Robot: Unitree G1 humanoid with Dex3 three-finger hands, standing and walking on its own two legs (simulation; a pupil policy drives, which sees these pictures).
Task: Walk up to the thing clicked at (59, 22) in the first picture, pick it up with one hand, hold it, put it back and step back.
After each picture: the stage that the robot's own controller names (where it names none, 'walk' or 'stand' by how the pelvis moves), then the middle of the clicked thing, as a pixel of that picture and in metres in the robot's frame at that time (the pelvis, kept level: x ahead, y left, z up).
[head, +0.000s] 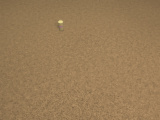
stand; (60, 25) +1.76 +0.27 -0.72
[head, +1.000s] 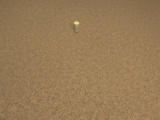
walk; (76, 26) +1.63 +0.10 -0.69
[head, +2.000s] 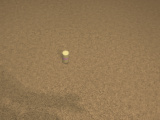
walk; (65, 56) +1.13 +0.13 -0.70
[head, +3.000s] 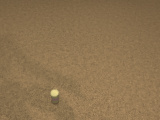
walk; (55, 96) +0.67 +0.18 -0.71
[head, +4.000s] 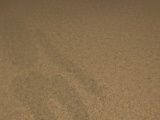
walk; out of the picture +0.41 +0.22 -0.69
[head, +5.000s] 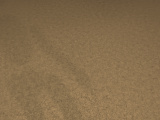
stand; out of the picture +0.36 +0.18 -0.72
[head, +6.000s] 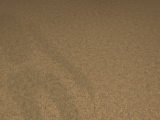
stand; out of the picture +0.36 +0.20 -0.73
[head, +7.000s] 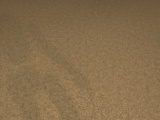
stand; out of the picture +0.35 +0.20 -0.73
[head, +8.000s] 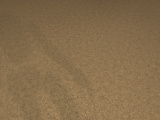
stand; out of the picture +0.34 +0.20 -0.73
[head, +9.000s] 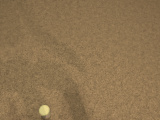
go down; (45, 111) +0.38 +0.20 -0.62
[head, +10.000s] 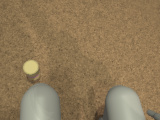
go down; (32, 70) +0.43 +0.23 -0.32
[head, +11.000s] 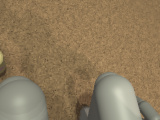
close in; out of the picture +0.40 +0.27 -0.24
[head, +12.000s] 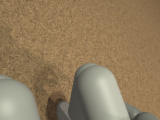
close; out of the picture +0.40 +0.28 -0.21
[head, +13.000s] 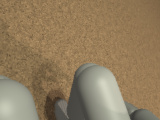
close; out of the picture +0.39 +0.29 -0.22
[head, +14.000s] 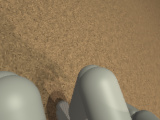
lift; out of the picture +0.36 +0.26 -0.22
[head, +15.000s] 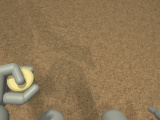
lift; (25, 86) +0.33 +0.19 +0.00
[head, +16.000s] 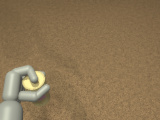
hold; (37, 89) +0.33 +0.16 +0.02
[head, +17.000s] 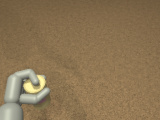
hold; (38, 92) +0.33 +0.16 +0.00
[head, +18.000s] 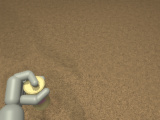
crouch; (38, 93) +0.33 +0.16 -0.01
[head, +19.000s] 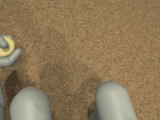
crouch; (7, 54) +0.44 +0.22 -0.10
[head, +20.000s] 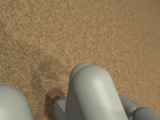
lower; out of the picture +0.40 +0.30 -0.22
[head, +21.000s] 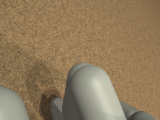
lower; out of the picture +0.41 +0.30 -0.22
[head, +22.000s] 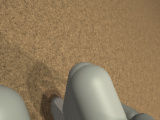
lower; out of the picture +0.41 +0.30 -0.22
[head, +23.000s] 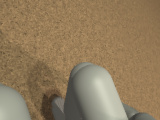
lower; out of the picture +0.41 +0.30 -0.22
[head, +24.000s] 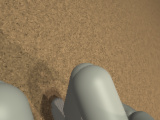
open; out of the picture +0.40 +0.29 -0.23
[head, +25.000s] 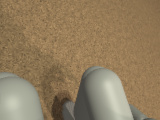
stand; out of the picture +0.40 +0.27 -0.23
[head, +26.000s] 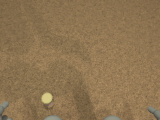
walk; (48, 100) +0.41 +0.20 -0.54
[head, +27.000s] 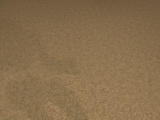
stand; out of the picture +0.39 +0.18 -0.66
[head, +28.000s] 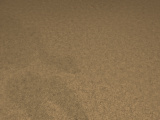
stand; out of the picture +0.38 +0.18 -0.67
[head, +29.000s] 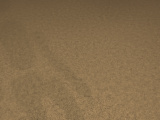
stand; out of the picture +0.41 +0.16 -0.72
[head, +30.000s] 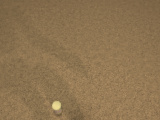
walk; (57, 107) +0.45 +0.18 -0.69
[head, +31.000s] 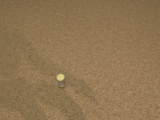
walk; (61, 80) +0.73 +0.18 -0.69
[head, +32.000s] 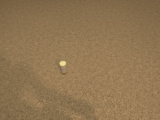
stand; (63, 67) +1.03 +0.21 -0.70
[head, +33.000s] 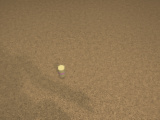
stand; (61, 71) +0.97 +0.19 -0.72
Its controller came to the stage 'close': yes
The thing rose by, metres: 0.70
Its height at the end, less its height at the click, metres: +0.00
